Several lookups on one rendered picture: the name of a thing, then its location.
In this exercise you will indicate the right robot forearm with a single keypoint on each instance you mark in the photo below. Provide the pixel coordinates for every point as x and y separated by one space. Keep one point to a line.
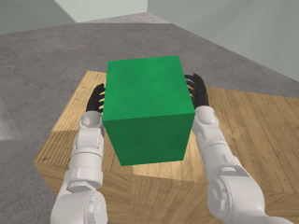
213 148

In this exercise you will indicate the robot left upper arm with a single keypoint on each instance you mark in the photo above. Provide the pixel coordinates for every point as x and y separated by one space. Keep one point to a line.
85 207

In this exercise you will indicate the robot right hand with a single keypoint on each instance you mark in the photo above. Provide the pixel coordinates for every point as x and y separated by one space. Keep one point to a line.
199 95

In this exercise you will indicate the robot left hand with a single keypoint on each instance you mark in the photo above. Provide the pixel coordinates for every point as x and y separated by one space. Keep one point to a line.
93 103

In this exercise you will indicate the robot right upper arm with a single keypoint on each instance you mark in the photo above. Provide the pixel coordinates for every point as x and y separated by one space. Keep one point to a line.
238 199

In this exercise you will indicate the carton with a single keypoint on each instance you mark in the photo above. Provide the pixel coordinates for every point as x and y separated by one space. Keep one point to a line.
148 111

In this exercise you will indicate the left robot forearm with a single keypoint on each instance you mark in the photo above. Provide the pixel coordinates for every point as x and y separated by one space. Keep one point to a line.
85 168

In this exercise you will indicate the pedestal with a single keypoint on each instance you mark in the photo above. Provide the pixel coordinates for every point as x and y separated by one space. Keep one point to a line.
261 130

